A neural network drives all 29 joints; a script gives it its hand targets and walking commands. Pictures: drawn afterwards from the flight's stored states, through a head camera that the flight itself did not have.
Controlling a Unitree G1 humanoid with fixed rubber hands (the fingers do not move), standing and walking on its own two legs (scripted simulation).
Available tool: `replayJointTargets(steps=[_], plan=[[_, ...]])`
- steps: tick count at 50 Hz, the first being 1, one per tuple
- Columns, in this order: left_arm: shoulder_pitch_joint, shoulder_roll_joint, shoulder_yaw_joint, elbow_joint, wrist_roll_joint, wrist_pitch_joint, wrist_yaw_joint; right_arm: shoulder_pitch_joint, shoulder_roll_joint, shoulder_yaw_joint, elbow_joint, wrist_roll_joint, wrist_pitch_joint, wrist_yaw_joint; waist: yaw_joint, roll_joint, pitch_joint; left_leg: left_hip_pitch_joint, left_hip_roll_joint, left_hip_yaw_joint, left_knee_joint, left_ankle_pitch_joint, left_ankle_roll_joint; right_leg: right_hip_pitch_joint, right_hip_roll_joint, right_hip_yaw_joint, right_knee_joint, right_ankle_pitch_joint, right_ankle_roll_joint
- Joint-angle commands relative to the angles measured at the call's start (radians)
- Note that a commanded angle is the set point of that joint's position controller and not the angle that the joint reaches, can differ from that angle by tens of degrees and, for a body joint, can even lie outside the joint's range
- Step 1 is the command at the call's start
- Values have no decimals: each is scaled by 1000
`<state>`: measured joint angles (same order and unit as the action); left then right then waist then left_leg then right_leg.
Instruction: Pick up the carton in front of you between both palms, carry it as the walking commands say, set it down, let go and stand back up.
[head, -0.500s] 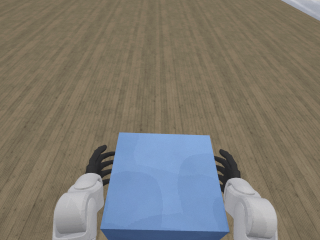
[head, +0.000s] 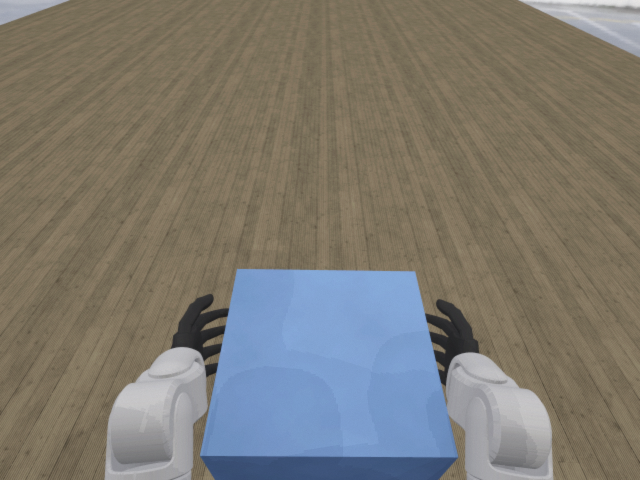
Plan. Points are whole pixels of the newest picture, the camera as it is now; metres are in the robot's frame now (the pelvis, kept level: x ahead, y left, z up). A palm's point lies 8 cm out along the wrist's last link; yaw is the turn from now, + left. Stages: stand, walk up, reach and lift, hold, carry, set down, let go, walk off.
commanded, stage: carry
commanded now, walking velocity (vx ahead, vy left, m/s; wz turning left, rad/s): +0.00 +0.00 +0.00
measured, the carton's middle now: (323, 398) +0.24 +0.00 +0.03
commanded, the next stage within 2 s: hold in 1.06 s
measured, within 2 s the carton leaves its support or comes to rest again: neither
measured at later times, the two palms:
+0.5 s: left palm (192, 388) +0.22 +0.14 +0.08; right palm (464, 393) +0.22 -0.15 +0.08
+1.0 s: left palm (204, 388) +0.24 +0.15 +0.03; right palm (447, 392) +0.24 -0.15 +0.03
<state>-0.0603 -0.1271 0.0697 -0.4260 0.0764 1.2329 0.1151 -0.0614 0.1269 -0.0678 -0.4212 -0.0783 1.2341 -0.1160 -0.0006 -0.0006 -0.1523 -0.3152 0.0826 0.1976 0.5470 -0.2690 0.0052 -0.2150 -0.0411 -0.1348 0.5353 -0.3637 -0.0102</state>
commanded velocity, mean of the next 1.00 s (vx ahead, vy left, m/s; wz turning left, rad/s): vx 0.00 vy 0.00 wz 0.00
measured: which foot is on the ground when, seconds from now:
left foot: down 0.00-1.00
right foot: down 0.00-1.00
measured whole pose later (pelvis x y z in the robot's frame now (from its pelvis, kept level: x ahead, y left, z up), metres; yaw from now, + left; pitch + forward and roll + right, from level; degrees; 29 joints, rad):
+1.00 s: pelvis -0.04 +0.00 +0.00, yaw +0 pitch +2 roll +0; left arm -0.20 -0.14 0.18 0.20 0.24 0.69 0.01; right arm -0.21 0.14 -0.17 0.20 -0.24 0.69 -0.01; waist 0.00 0.00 -0.09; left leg -0.35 0.09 0.18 0.49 -0.17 0.01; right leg -0.26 -0.03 -0.15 0.51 -0.29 -0.03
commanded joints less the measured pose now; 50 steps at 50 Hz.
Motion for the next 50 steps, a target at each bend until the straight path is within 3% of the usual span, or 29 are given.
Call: replayJointTargets(steps=[1,9,17,31,43,50], plan=[[-406,-838,-664,-76,-328,-2,-178,-416,840,670,-85,337,-4,174,-1,-8,-161,137,94,-98,-37,375,3,14,-118,92,-67,462,-6],[-407,-835,-660,-69,-323,4,-179,-420,837,666,-80,336,2,177,0,-4,-127,125,94,-102,-71,284,1,-13,-115,97,-102,349,-14],[-406,-837,-658,8,-287,-36,-207,-416,837,661,-4,298,-37,207,0,-4,-99,111,94,-110,-98,208,1,-44,-113,102,-130,264,-18],[-438,-787,-561,219,-173,-241,-245,-453,781,566,204,188,-248,252,-1,0,-121,109,95,-122,-116,168,2,-56,-111,105,-140,193,-23],[-530,-776,-404,490,-57,-504,-277,-542,766,408,477,66,-509,284,-2,4,-140,112,93,-124,-115,166,3,-55,-111,108,-141,172,-28],[-586,-857,-417,566,-55,-602,-303,-600,853,424,555,61,-606,310,-2,4,-181,128,92,-123,-100,216,4,-28,-109,104,-117,220,-28]])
